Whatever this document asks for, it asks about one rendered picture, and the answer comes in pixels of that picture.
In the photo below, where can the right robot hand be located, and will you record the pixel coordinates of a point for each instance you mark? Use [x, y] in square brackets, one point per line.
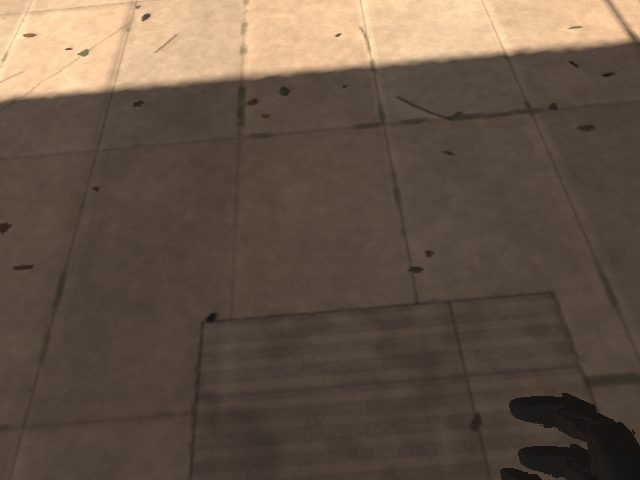
[613, 451]

